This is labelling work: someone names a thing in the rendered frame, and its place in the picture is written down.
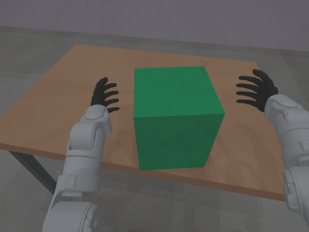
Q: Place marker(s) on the robot left upper arm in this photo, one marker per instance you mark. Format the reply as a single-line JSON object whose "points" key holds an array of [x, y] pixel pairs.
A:
{"points": [[73, 216]]}

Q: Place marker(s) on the right robot forearm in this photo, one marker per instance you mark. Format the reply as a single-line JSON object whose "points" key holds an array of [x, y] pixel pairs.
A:
{"points": [[291, 123]]}

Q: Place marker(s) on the right robot hand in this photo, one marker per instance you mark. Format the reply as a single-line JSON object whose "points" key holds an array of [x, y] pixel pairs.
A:
{"points": [[265, 90]]}

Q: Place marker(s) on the left robot forearm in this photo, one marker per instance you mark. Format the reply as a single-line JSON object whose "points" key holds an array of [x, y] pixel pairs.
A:
{"points": [[80, 175]]}

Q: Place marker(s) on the carton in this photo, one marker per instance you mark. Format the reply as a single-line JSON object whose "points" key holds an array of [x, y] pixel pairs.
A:
{"points": [[176, 115]]}

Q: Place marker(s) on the table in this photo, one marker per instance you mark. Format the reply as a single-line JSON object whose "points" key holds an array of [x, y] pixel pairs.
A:
{"points": [[245, 157]]}

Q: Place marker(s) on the robot right upper arm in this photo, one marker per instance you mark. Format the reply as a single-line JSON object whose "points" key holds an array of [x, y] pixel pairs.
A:
{"points": [[296, 190]]}

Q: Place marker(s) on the left robot hand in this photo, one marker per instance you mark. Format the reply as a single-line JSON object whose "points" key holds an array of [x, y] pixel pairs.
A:
{"points": [[99, 96]]}

